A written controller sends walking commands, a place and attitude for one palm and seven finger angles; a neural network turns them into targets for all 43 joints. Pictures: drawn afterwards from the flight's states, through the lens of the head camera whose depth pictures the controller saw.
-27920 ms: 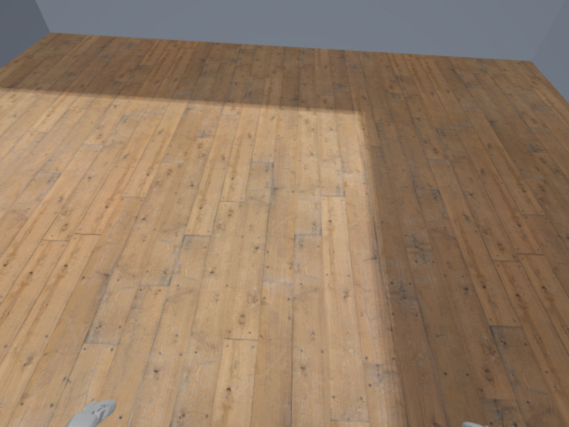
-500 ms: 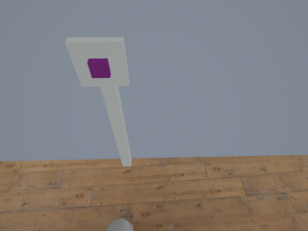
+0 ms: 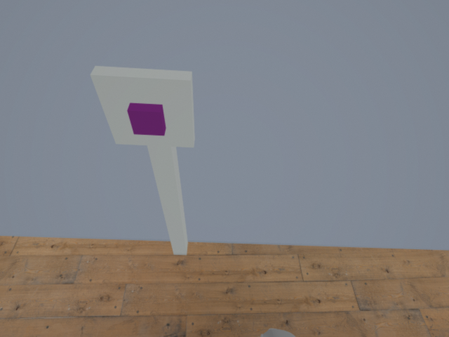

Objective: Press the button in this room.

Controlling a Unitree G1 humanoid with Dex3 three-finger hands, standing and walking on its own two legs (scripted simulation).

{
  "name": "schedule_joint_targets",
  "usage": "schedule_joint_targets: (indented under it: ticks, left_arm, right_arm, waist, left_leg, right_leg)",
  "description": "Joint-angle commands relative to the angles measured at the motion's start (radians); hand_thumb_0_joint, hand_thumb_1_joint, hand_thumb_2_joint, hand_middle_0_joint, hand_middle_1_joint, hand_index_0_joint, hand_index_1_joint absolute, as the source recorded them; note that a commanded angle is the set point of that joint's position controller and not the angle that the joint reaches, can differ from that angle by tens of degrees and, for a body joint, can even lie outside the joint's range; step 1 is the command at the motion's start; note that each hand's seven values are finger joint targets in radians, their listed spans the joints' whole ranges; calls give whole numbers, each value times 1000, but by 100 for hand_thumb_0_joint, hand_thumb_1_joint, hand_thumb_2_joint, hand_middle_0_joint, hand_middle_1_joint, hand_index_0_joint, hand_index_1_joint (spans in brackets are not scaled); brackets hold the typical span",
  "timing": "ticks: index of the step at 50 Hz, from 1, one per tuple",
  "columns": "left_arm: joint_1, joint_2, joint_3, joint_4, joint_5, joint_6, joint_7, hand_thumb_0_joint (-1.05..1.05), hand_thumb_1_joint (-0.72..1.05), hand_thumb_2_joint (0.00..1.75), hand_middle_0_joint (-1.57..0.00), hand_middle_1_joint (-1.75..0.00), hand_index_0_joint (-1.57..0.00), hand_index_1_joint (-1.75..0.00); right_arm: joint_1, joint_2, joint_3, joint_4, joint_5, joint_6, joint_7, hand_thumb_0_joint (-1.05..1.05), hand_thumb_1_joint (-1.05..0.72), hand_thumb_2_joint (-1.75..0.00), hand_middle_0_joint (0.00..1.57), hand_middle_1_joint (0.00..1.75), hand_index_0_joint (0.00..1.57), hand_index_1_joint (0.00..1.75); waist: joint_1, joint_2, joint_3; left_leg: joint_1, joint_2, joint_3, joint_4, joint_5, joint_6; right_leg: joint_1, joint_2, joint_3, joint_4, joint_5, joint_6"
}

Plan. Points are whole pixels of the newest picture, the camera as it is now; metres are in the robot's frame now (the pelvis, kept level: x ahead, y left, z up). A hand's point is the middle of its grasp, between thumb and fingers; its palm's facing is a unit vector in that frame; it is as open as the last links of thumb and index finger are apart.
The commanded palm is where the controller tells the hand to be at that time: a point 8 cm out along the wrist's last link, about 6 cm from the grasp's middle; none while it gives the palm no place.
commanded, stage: come to a stop and stand still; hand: left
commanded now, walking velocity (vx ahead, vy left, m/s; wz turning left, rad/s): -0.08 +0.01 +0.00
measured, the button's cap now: (148, 118) +0.50 +0.20 +0.09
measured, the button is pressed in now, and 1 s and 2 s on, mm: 0 0 0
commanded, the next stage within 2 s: none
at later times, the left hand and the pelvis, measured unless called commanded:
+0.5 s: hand out of the picture -0.02 +0.12 -0.15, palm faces +0.09 -0.95 -0.30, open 7.3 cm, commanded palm none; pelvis -0.05 -0.07 +0.01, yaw +0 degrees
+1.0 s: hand out of the picture -0.06 +0.19 -0.18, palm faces +0.02 -0.99 -0.15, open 7.4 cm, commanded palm none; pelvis -0.05 +0.01 +0.01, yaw -1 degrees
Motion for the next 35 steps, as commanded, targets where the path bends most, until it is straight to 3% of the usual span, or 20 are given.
schedule_joint_targets:
  ticks: [1, 4, 6, 7, 8, 9, 10, 11, 12, 15, 18, 21, 24, 28, 30, 31, 32, 33, 34, 35]
  left_arm:
    - [87, 44, 19, -50, 0, 13, -3, 0, 90, 90, -20, -30, -20, -30]
    - [76, 46, 10, -67, -4, -4, -4, 0, 90, 90, -20, -30, -20, -30]
    - [129, 61, 9, -48, -1, -24, -4, 0, 90, 90, -20, -30, -20, -30]
    - [147, 106, 10, -44, 8, -38, -1, 0, 90, 90, -20, -30, -20, -30]
    - [104, 194, 17, -59, 17, -52, 5, 0, 90, 90, -20, -30, -20, -30]
    - [86, 226, 20, -84, 10, -49, 1, 0, 90, 90, -20, -30, -20, -30]
    - [57, 235, 17, -93, 9, -45, 1, 0, 90, 90, -20, -30, -20, -30]
    - [34, 234, 32, -93, 8, -47, 5, 0, 90, 90, -20, -30, -20, -30]
    - [21, 218, 29, -95, 5, -45, 7, 0, 90, 90, -20, -30, -20, -30]
    - [20, 183, 29, -104, -1, -49, 14, 0, 90, 90, -20, -30, -20, -30]
    - [71, 173, 30, -95, -1, -52, 16, 0, 90, 90, -20, -30, -20, -30]
    - [88, 169, 32, -96, 3, -49, 16, 0, 90, 90, -20, -30, -20, -30]
    - [82, 176, 33, -101, 9, -45, 10, 0, 90, 90, -20, -30, -20, -30]
    - [80, 196, 38, -95, 21, -41, 4, 0, 90, 90, -20, -30, -20, -30]
    - [73, 208, 43, -89, 24, -41, 3, 0, 90, 90, -20, -30, -20, -30]
    - [69, 203, 42, -80, 22, -41, 1, 0, 90, 90, -20, -30, -20, -30]
    - [49, 202, 41, -74, 18, -38, 1, 0, 90, 90, -20, -30, -20, -30]
    - [31, 188, 38, -70, 10, -33, 0, 0, 90, 90, -20, -30, -20, -30]
    - [32, 153, 27, -69, 0, -32, -3, 0, 90, 90, -20, -30, -20, -30]
    - [53, 82, 11, -70, -10, -27, -7, 0, 90, 90, -20, -30, -20, -30]
  right_arm:
    - [34, -175, -46, -40, -10, 8, -4, 0, -90, -90, 20, 30, 20, 30]
    - [18, -180, -52, -43, -13, 17, 9, 0, -90, -90, 20, 30, 20, 30]
    - [30, -173, -52, -36, -7, 21, 18, 0, -90, -90, 20, 30, 20, 30]
    - [57, -132, -47, -31, 2, 22, 24, 0, -90, -90, 20, 30, 20, 30]
    - [95, -57, -32, -47, 11, 27, 30, 0, -90, -90, 20, 30, 20, 30]
    - [61, -83, -34, -70, 10, 44, 32, 0, -90, -90, 20, 30, 20, 30]
    - [73, -91, -39, -63, 6, 56, 37, 0, -90, -90, 20, 30, 20, 30]
    - [59, -94, -39, -59, -1, 70, 35, 0, -90, -90, 20, 30, 20, 30]
    - [60, -124, -42, -49, -5, 74, 35, 0, -90, -90, 20, 30, 20, 30]
    - [120, -141, -46, -26, -9, 72, 48, 0, -90, -90, 20, 30, 20, 30]
    - [112, -144, -45, -38, -11, 77, 55, 0, -90, -90, 20, 30, 20, 30]
    - [117, -139, -43, -41, -12, 79, 59, 0, -90, -90, 20, 30, 20, 30]
    - [128, -137, -42, -40, -11, 78, 63, 0, -90, -90, 20, 30, 20, 30]
    - [142, -110, -30, -45, -5, 66, 63, 0, -90, -90, 20, 30, 20, 30]
    - [161, -91, -24, -48, 1, 50, 61, 0, -90, -90, 20, 30, 20, 30]
    - [192, -82, -20, -38, 2, 41, 58, 0, -90, -90, 20, 30, 20, 30]
    - [248, -71, -16, -20, 4, 31, 53, 0, -90, -90, 20, 30, 20, 30]
    - [308, -65, -12, 5, 5, 21, 46, 0, -90, -90, 20, 30, 20, 30]
    - [336, -82, -12, 20, 6, 11, 37, 0, -90, -90, 20, 30, 20, 30]
    - [340, -141, -19, 15, -5, -1, 28, 0, -90, -90, 20, 30, 20, 30]
  waist:
    - [-1, 221, -102]
    - [4, 268, -98]
    - [31, 204, -137]
    - [35, 66, -152]
    - [7, -198, -135]
    - [31, -217, -95]
    - [14, -124, -89]
    - [18, -190, -69]
    - [17, -189, -40]
    - [10, -143, -56]
    - [33, -148, -84]
    - [39, -156, -79]
    - [35, -184, -57]
    - [35, -198, -62]
    - [33, -215, -72]
    - [22, -198, -81]
    - [-6, -196, -96]
    - [-34, -161, -107]
    - [-49, -58, -111]
    - [-52, 180, -75]
  left_leg:
    - [51, 271, -144, -90, 613, 124]
    - [17, 246, -152, -69, 458, 97]
    - [-10, 190, -135, 9, 271, 43]
    - [-39, 115, -93, 108, 82, -15]
    - [-162, 7, -46, 219, -259, -69]
    - [-153, -12, -105, 326, -382, -71]
    - [-129, -11, -142, 407, -367, -66]
    - [-187, -9, -167, 483, -347, -68]
    - [-222, -13, -193, 560, -289, -68]
    - [-291, -14, -203, 649, -150, -83]
    - [-320, -22, -205, 655, -102, -101]
    - [-309, -15, -196, 613, -88, -108]
    - [-260, -13, -167, 547, -116, -108]
    - [-142, -29, -102, 342, -221, -96]
    - [-81, -38, -86, 222, -256, -82]
    - [-27, -51, -70, 153, -238, -73]
    - [63, -60, -59, 49, -182, -65]
    - [179, -69, -42, -78, -96, -59]
    - [255, -26, -90, -148, -82, -61]
    - [217, 135, -321, -276, -271, -20]
  right_leg:
    - [6, -1, 7, 24, 3, -7]
    - [99, -1, -34, -182, 19, -18]
    - [232, 5, -58, -425, 206, -14]
    - [282, -56, 6, -557, 348, -16]
    - [281, -263, 259, -617, 483, -79]
    - [183, -356, 310, -651, 579, -174]
    - [130, -357, 250, -655, 485, -202]
    - [122, -343, 304, -671, 416, -201]
    - [130, -322, 309, -674, 371, -189]
    - [224, -272, 213, -648, 392, -154]
    - [283, -261, 213, -668, 289, -144]
    - [278, -253, 227, -710, 120, -133]
    - [215, -245, 233, -757, -48, -124]
    - [166, -232, 231, -798, -140, -141]
    - [162, -226, 227, -800, -124, -154]
    - [148, -205, 209, -794, -106, -147]
    - [111, -176, 178, -768, -100, -125]
    - [48, -140, 141, -722, -121, -95]
    - [-19, -98, 102, -619, -116, -73]
    - [-109, -9, 30, -410, -74, -41]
